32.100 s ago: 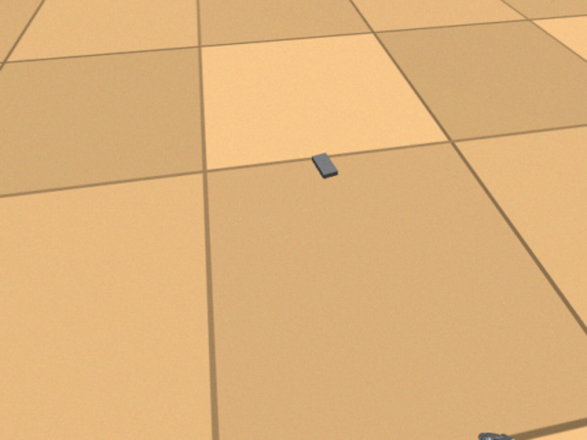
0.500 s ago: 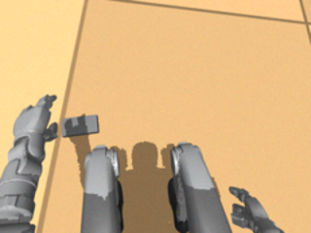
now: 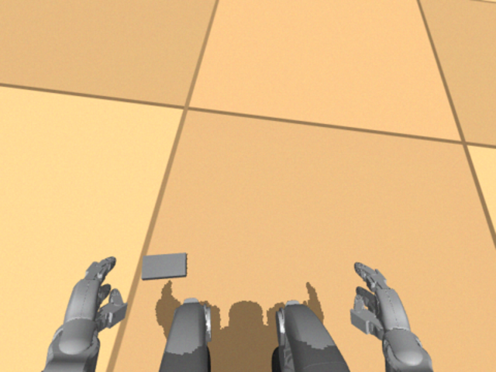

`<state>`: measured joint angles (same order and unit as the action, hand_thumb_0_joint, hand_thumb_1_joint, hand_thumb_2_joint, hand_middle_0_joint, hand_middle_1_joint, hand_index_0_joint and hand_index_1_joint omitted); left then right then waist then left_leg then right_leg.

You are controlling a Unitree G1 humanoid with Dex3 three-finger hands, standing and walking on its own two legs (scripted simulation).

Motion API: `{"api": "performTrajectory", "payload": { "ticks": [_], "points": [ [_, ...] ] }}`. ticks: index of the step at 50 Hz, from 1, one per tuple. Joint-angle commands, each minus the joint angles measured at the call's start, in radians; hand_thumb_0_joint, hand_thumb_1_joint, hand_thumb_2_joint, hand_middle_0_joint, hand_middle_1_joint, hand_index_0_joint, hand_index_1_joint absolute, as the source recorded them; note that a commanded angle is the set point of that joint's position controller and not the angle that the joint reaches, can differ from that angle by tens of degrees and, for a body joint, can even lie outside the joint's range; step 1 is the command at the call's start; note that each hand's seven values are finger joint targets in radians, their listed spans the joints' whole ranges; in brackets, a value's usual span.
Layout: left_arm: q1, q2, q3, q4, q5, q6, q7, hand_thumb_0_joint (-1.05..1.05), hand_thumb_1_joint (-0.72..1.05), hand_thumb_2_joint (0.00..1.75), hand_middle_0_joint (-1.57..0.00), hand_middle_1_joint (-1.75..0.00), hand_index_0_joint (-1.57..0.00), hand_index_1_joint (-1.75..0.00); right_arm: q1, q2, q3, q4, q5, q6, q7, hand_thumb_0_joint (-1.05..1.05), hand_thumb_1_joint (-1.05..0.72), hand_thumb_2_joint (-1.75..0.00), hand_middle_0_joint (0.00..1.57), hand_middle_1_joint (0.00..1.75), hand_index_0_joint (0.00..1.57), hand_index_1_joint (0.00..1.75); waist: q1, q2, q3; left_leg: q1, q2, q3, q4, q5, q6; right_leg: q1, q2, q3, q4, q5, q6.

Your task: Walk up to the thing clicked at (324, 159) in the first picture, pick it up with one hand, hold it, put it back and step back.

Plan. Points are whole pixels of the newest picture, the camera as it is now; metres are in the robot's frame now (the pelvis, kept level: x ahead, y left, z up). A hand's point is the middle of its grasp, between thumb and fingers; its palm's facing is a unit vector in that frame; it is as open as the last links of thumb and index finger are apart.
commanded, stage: home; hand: left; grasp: from above
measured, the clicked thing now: (164, 266) +0.44 +0.24 -0.61
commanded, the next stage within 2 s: none
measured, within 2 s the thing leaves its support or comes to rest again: neither
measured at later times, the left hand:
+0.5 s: hand (104, 315) +0.20 +0.19 +0.05, palm faces +0.09 -0.97 -0.21, open 7.4 cm
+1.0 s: hand (102, 323) +0.19 +0.19 +0.05, palm faces +0.09 -0.97 -0.21, open 7.4 cm
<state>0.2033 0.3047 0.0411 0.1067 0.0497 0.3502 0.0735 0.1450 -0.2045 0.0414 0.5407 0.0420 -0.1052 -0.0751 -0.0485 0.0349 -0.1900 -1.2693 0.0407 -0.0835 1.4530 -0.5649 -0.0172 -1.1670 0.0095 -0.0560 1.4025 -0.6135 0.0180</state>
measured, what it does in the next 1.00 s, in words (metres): rises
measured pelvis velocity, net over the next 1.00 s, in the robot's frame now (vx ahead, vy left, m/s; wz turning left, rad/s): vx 0.04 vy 0.00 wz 0.04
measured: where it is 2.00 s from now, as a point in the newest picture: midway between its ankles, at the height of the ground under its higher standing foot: outside the picture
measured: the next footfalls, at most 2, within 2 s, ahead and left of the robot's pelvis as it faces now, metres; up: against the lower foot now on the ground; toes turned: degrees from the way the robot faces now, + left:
none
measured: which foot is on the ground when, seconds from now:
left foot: down 0.00-1.00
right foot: down 0.00-1.00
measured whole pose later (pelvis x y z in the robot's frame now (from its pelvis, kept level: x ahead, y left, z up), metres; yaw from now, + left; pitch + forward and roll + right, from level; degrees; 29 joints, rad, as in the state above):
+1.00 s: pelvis +0.04 +0.00 +0.09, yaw +2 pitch +9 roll -3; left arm 0.51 0.22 0.03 -0.12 -0.05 0.45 0.02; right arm 0.30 -0.22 0.04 0.53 0.00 -0.23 -0.18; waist -0.04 0.05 -0.16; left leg -0.71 0.03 -0.06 1.01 -0.47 -0.01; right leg -0.61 0.00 -0.04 0.94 -0.50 0.02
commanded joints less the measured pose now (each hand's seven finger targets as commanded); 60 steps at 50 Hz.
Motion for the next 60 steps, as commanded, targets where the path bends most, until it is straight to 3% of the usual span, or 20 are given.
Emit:
{"api": "performTrajectory", "payload": {
  "ticks": [1,8,17,23,30,33,60],
  "points": [
    [0.028,0.077,0.071,-0.260,-0.072,0.019,0.015,0.00,0.90,0.90,-0.20,-0.30,-0.20,-0.30,0.042,-0.141,-0.053,-0.125,0.002,-0.065,-0.060,0.00,-0.90,-0.90,0.20,0.30,0.20,0.30,-0.036,0.062,-0.275,0.435,-0.020,0.006,-0.339,0.193,0.030,0.281,0.028,0.014,-0.344,0.245,-0.031],
    [0.215,0.028,0.081,-0.355,-0.122,0.063,0.004,0.00,0.90,0.90,-0.20,-0.30,-0.20,-0.30,0.099,-0.118,-0.044,-0.153,-0.005,-0.104,-0.109,0.00,-0.90,-0.90,0.20,0.30,0.20,0.30,-0.016,0.040,-0.173,0.593,-0.029,0.023,-0.480,0.336,0.027,0.459,0.026,0.005,-0.502,0.371,-0.025],
    [0.337,0.004,0.056,-0.440,-0.107,0.072,-0.025,0.00,0.90,0.90,-0.20,-0.30,-0.20,-0.30,0.101,-0.118,-0.057,-0.184,-0.024,-0.144,-0.125,0.00,-0.90,-0.90,0.20,0.30,0.20,0.30,-0.001,0.009,-0.069,0.678,-0.032,0.031,-0.584,0.347,0.028,0.536,0.031,-0.018,-0.598,0.368,-0.019],
    [0.293,0.003,0.039,-0.418,-0.099,0.063,-0.048,0.00,0.90,0.90,-0.20,-0.30,-0.20,-0.30,0.101,-0.138,-0.066,-0.175,-0.034,-0.166,-0.121,0.00,-0.90,-0.90,0.20,0.30,0.20,0.30,-0.014,-0.005,-0.027,0.701,-0.032,0.042,-0.594,0.353,0.028,0.531,0.027,-0.021,-0.609,0.370,-0.014],
    [0.270,0.027,0.063,-0.437,-0.092,0.051,-0.048,0.00,0.90,0.90,-0.20,-0.30,-0.20,-0.30,0.085,-0.140,-0.062,-0.172,-0.039,-0.183,-0.119,0.00,-0.90,-0.90,0.20,0.30,0.20,0.30,0.004,0.014,-0.056,0.718,-0.040,0.056,-0.584,0.347,0.030,0.557,0.016,-0.009,-0.620,0.382,-0.006],
    [0.279,0.020,0.053,-0.431,-0.090,0.050,-0.047,0.00,0.90,0.90,-0.20,-0.30,-0.20,-0.30,0.084,-0.139,-0.061,-0.167,-0.041,-0.184,-0.117,0.00,-0.90,-0.90,0.20,0.30,0.20,0.30,0.002,0.028,-0.065,0.729,-0.039,0.048,-0.588,0.371,0.027,0.569,0.018,-0.011,-0.607,0.402,-0.010],
    [0.256,0.024,0.052,-0.425,-0.097,0.059,-0.051,0.00,0.90,0.90,-0.20,-0.30,-0.20,-0.30,0.068,-0.140,-0.057,-0.169,-0.037,-0.195,-0.120,0.00,-0.90,-0.90,0.20,0.30,0.20,0.30,0.009,0.024,-0.019,0.683,-0.031,0.042,-0.624,0.209,0.027,0.520,0.022,-0.014,-0.622,0.239,-0.017]
  ]
}}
